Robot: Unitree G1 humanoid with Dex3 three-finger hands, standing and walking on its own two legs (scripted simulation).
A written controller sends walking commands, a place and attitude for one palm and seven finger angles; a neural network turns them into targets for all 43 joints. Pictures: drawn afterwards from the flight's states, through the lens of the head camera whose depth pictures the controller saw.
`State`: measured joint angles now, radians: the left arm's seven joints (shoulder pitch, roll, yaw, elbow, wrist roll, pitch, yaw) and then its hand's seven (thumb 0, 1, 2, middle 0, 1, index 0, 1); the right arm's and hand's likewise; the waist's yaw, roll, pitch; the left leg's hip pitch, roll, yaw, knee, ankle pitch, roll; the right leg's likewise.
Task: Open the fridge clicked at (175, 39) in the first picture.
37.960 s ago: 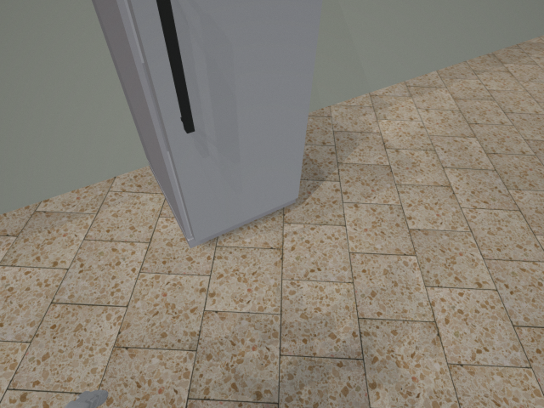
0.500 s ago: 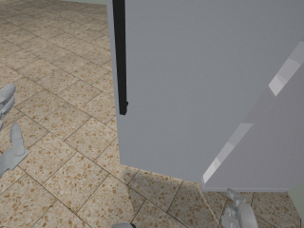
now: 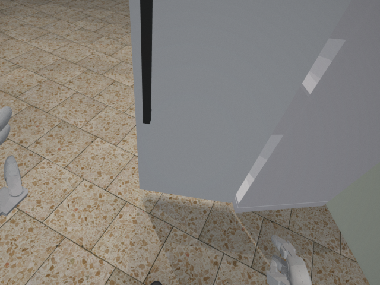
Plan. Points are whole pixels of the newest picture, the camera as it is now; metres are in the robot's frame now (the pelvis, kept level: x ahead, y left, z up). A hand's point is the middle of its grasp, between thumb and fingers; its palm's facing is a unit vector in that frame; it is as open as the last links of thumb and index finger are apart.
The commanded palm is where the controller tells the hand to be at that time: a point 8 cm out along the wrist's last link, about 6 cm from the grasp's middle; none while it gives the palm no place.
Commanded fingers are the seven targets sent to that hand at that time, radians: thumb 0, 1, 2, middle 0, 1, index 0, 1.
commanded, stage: stop stepping back and stand still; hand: left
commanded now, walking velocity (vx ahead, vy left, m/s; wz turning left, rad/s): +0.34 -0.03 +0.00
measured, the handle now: (148, 63) +0.66 +0.17 +0.11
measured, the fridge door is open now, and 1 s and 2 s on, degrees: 77 77 77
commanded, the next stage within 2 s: let the arm hang, fingers relaxed in 1.36 s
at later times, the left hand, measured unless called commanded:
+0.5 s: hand out of the picture +0.10 +0.27 +0.17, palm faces +0.37 -0.82 -0.44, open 7.4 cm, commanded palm +0.05 +0.32 +0.17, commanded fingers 0.00 0.90 0.90 -0.20 -0.30 -0.20 -0.30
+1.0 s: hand out of the picture +0.10 +0.33 +0.16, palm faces +0.47 -0.74 -0.47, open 7.4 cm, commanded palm +0.04 +0.36 +0.17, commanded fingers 0.00 0.90 0.90 -0.20 -0.30 -0.20 -0.30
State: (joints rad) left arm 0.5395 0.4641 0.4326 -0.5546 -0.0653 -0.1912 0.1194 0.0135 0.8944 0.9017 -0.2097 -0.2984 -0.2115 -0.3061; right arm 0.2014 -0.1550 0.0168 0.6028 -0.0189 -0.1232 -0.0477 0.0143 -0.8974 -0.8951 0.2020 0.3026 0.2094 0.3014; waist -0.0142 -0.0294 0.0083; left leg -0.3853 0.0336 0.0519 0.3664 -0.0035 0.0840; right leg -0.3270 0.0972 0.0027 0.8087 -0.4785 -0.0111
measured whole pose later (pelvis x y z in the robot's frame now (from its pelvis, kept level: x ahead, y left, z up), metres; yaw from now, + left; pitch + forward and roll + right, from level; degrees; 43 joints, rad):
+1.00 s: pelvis -0.08 +0.05 -0.01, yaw +3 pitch -1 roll -1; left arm 0.54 0.42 0.44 -0.47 -0.03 -0.23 0.15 0.01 0.89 0.90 -0.21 -0.30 -0.21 -0.31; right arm 0.25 -0.18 0.02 0.64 -0.01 -0.16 -0.06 0.01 -0.90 -0.90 0.20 0.30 0.21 0.30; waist -0.01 0.00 0.00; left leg -0.32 0.06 0.04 0.59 -0.25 -0.02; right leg -0.23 0.02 -0.07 0.55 -0.31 -0.03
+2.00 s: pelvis -0.10 +0.06 +0.00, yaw +5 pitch +0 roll -1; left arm 0.32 0.20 0.00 1.13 0.02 0.04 0.01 0.00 0.94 0.90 -0.20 -0.30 -0.20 -0.30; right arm 0.32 -0.17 0.00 1.09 -0.02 0.04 -0.02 0.01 -0.90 -0.90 0.20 0.30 0.20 0.30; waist 0.00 0.00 0.06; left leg -0.32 0.03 0.02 0.50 -0.18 0.01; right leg -0.21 -0.01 -0.09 0.46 -0.24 -0.01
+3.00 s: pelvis -0.07 +0.08 +0.00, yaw +3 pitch -1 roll +0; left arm 0.24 0.17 0.00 1.15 0.02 0.00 0.02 0.00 0.91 0.90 -0.20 -0.30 -0.20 -0.30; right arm 0.22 -0.17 0.00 1.13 -0.02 0.01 -0.03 0.01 -0.91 -0.90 0.20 0.30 0.20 0.30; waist -0.01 0.00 0.05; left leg -0.22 0.01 0.05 0.42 -0.18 0.02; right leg -0.13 -0.03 -0.06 0.39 -0.24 0.01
